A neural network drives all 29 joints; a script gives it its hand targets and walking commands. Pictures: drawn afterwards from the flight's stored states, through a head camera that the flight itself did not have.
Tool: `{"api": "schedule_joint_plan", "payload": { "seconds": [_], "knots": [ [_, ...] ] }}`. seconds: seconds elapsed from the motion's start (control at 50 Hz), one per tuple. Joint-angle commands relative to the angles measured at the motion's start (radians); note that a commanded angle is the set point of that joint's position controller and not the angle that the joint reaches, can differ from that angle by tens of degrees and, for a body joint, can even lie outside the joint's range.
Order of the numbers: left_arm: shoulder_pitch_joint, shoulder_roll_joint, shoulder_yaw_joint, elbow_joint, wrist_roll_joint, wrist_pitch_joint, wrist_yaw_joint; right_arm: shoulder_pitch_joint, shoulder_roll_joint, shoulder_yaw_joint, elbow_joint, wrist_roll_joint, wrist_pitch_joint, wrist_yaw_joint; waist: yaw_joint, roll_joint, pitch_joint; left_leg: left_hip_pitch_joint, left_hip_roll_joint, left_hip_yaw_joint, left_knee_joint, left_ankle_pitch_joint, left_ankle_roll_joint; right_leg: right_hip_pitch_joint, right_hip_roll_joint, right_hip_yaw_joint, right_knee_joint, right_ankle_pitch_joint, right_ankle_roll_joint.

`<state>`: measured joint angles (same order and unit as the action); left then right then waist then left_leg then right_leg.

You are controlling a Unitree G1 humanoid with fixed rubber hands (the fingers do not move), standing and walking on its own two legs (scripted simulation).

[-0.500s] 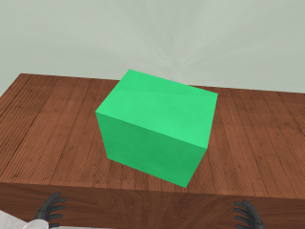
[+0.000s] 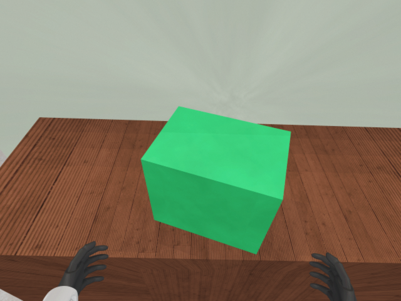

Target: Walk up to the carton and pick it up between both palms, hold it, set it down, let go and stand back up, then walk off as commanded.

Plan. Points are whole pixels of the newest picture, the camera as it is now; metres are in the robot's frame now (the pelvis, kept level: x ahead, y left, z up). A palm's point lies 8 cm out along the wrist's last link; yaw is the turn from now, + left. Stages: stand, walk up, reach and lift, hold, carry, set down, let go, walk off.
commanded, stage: reach and lift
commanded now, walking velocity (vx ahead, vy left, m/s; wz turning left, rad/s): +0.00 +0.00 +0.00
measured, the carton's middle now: (217, 179) +0.40 -0.01 +0.01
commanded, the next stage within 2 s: none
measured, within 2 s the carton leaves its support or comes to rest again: neither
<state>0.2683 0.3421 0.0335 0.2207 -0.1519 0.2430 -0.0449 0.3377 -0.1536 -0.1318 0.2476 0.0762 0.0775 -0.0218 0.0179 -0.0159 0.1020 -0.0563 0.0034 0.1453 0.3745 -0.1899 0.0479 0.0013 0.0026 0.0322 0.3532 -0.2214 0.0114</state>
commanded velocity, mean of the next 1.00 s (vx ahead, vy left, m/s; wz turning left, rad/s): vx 0.00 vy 0.00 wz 0.00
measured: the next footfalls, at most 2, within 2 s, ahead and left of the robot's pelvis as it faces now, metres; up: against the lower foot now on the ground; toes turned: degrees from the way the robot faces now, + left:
none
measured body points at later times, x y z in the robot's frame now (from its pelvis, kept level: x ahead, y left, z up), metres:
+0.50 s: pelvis +0.01 +0.00 +0.00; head -0.02 +0.02 +0.45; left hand +0.17 +0.28 +0.01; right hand +0.19 -0.21 +0.01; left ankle +0.03 +0.08 -0.74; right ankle -0.01 -0.13 -0.74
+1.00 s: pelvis +0.01 +0.00 +0.00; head -0.03 +0.01 +0.44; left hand +0.22 +0.26 +0.05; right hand +0.22 -0.22 +0.05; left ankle +0.02 +0.08 -0.74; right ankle -0.01 -0.13 -0.74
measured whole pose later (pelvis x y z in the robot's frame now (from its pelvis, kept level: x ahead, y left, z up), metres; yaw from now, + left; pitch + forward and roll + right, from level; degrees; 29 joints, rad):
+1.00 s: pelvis +0.01 +0.00 +0.00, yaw +2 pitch -9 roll -1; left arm 0.23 0.52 0.00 0.03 -0.39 0.09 -0.15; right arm 0.32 -0.09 -0.09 -0.18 0.24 0.29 -0.24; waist 0.03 0.00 0.07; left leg -0.07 0.02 0.11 0.47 -0.25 0.04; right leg 0.03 0.02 0.00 0.38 -0.26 0.00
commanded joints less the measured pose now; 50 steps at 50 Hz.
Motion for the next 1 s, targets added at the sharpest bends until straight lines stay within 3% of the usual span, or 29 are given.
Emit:
{"api": "schedule_joint_plan", "payload": {
  "seconds": [0.0,0.02,0.04,0.16,0.24,0.26,0.3,0.38,0.52,0.58,0.6,0.62,0.64,0.66,0.7,0.74,0.76,0.82,0.9,0.98],
  "knots": [
    [-0.061,0.173,0.059,-0.195,-0.028,-0.061,-0.007,-0.038,-0.113,-0.039,-0.223,0.026,-0.024,-0.022,0.008,0.078,-0.031,0.046,0.052,-0.084,-0.123,0.046,-0.09,-0.13,0.023,-0.011,-0.091,0.064,-0.032],
    [-0.054,0.189,0.067,-0.181,-0.031,-0.073,-0.011,-0.032,-0.119,-0.048,-0.235,0.021,-0.022,-0.029,-0.005,0.071,-0.031,0.046,0.05,-0.091,-0.123,0.031,-0.086,-0.123,0.02,-0.008,-0.09,0.069,-0.031],
    [-0.065,0.189,0.069,-0.186,-0.041,-0.081,-0.018,-0.039,-0.099,-0.037,-0.244,0.032,-0.017,-0.038,0.012,0.075,-0.025,0.043,0.046,-0.087,-0.119,0.042,-0.087,-0.123,0.014,0.0,-0.095,0.062,-0.033],
    [-0.025,0.209,0.066,-0.212,-0.069,-0.134,-0.044,0.009,-0.087,-0.03,-0.288,0.059,-0.003,-0.076,0.016,0.101,-0.02,0.072,0.055,-0.117,-0.106,0.085,-0.092,-0.121,0.015,0.003,-0.102,0.067,-0.037],
    [-0.013,0.218,0.055,-0.24,-0.11,-0.181,-0.066,0.029,-0.046,-0.03,-0.342,0.073,-0.009,-0.104,0.019,0.076,-0.017,0.064,0.053,-0.124,-0.082,0.125,-0.092,-0.127,0.013,0.013,-0.104,0.079,-0.037],
    [0.014,0.229,0.061,-0.244,-0.107,-0.192,-0.07,0.054,-0.033,-0.012,-0.35,0.085,-0.011,-0.112,0.035,0.096,-0.019,0.054,0.053,-0.132,-0.074,0.137,-0.091,-0.12,0.01,0.019,-0.099,0.081,-0.042],
    [0.021,0.233,0.055,-0.231,-0.127,-0.212,-0.083,0.053,-0.032,-0.019,-0.373,0.082,-0.018,-0.126,0.031,0.08,-0.006,0.063,0.055,-0.136,-0.063,0.146,-0.091,-0.132,0.009,0.017,-0.104,0.078,-0.04],
    [0.026,0.282,0.064,-0.26,-0.15,-0.258,-0.094,0.08,-0.012,0.005,-0.415,0.096,-0.021,-0.152,0.047,0.102,-0.001,0.045,0.059,-0.151,-0.052,0.143,-0.087,-0.132,0.003,0.025,-0.098,0.078,-0.038],
    [0.068,0.3,0.046,-0.311,-0.178,-0.306,-0.105,0.125,0.007,0.009,-0.455,0.119,-0.022,-0.185,0.028,0.135,0.018,0.043,0.077,-0.185,-0.03,0.178,-0.09,-0.135,0.003,0.026,-0.09,0.092,-0.039],
    [0.051,0.332,0.056,-0.325,-0.189,-0.326,-0.113,0.124,0.038,0.032,-0.493,0.141,-0.017,-0.205,0.032,0.151,0.02,0.012,0.079,-0.188,-0.029,0.127,-0.08,-0.113,-0.012,0.037,-0.09,0.07,-0.031],
    [0.048,0.348,0.06,-0.335,-0.203,-0.332,-0.116,0.119,0.051,0.041,-0.531,0.138,-0.012,-0.214,0.031,0.126,0.025,0.0,0.075,-0.186,-0.027,0.103,-0.073,-0.12,-0.016,0.044,-0.09,0.05,-0.031],
    [0.04,0.333,0.052,-0.322,-0.202,-0.331,-0.115,0.108,0.044,0.04,-0.502,0.132,-0.007,-0.211,0.036,0.15,0.025,0.003,0.078,-0.189,-0.032,0.1,-0.073,-0.135,-0.011,0.039,-0.087,0.038,-0.038],
    [0.046,0.37,0.063,-0.326,-0.211,-0.343,-0.123,0.116,0.056,0.058,-0.556,0.133,-0.008,-0.222,0.028,0.118,0.009,0.002,0.076,-0.191,-0.022,0.083,-0.065,-0.12,-0.022,0.045,-0.084,0.044,-0.034],
    [0.019,0.34,0.04,-0.332,-0.214,-0.341,-0.113,0.092,0.046,0.042,-0.515,0.126,0.003,-0.216,0.017,0.151,0.038,-0.014,0.093,-0.207,-0.042,0.046,-0.066,-0.144,-0.01,0.038,-0.082,0.014,-0.041],
    [-0.001,0.356,0.021,-0.331,-0.237,-0.324,-0.115,0.057,0.046,0.03,-0.534,0.131,0.026,-0.223,-0.006,0.156,0.031,-0.027,0.092,-0.208,-0.055,0.003,-0.07,-0.134,-0.011,0.041,-0.08,-0.006,-0.043],
    [-0.029,0.356,0.021,-0.352,-0.242,-0.304,-0.102,0.018,0.024,0.022,-0.554,0.137,0.056,-0.217,0.002,0.186,0.036,-0.032,0.108,-0.224,-0.074,-0.033,-0.071,-0.131,-0.011,0.042,-0.07,-0.028,-0.048],
    [-0.051,0.367,0.018,-0.355,-0.246,-0.294,-0.1,-0.003,0.018,0.018,-0.545,0.129,0.069,-0.218,-0.013,0.186,0.036,-0.041,0.112,-0.227,-0.069,-0.039,-0.068,-0.143,-0.012,0.042,-0.064,-0.022,-0.051],
    [-0.082,0.389,0.055,-0.374,-0.243,-0.26,-0.095,-0.025,0.009,0.028,-0.579,0.144,0.108,-0.223,0.004,0.179,0.007,-0.022,0.086,-0.193,-0.046,0.026,-0.067,-0.148,-0.024,0.058,-0.069,-0.002,-0.06],
    [-0.145,0.38,0.054,-0.346,-0.249,-0.21,-0.1,-0.083,-0.017,-0.001,-0.618,0.157,0.161,-0.221,-0.013,0.128,-0.008,-0.004,0.086,-0.188,-0.051,-0.002,-0.063,-0.162,-0.021,0.059,-0.073,-0.004,-0.069],
    [-0.216,0.366,0.07,-0.326,-0.232,-0.154,-0.105,-0.116,-0.029,0.004,-0.603,0.174,0.215,-0.223,-0.009,0.139,0.006,0.016,0.084,-0.187,-0.058,-0.012,-0.053,-0.174,-0.023,0.06,-0.08,-0.014,-0.067]
  ]
}}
